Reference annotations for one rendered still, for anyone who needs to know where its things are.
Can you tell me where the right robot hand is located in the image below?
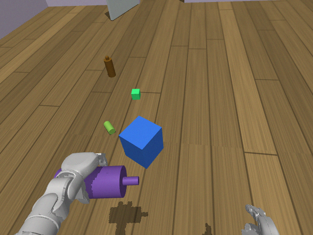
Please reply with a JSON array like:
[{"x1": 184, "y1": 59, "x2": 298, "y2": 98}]
[{"x1": 241, "y1": 204, "x2": 279, "y2": 235}]

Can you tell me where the left robot hand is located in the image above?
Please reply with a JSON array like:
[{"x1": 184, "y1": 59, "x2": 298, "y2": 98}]
[{"x1": 61, "y1": 152, "x2": 108, "y2": 204}]

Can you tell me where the left robot arm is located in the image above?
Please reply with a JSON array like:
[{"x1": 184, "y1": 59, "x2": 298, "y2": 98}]
[{"x1": 14, "y1": 169, "x2": 83, "y2": 235}]

